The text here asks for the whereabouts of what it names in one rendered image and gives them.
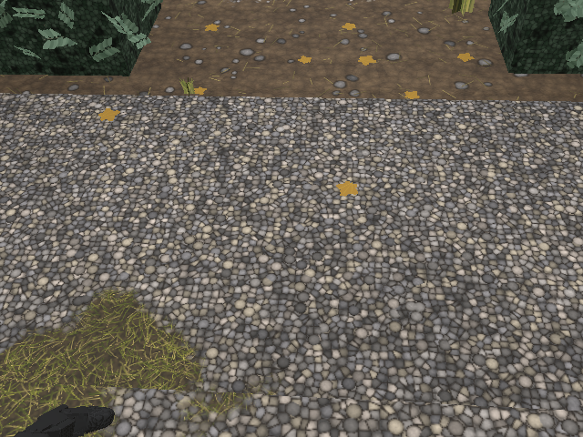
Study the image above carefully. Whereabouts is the robot left hand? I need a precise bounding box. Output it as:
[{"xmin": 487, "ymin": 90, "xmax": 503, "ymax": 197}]
[{"xmin": 14, "ymin": 404, "xmax": 115, "ymax": 437}]

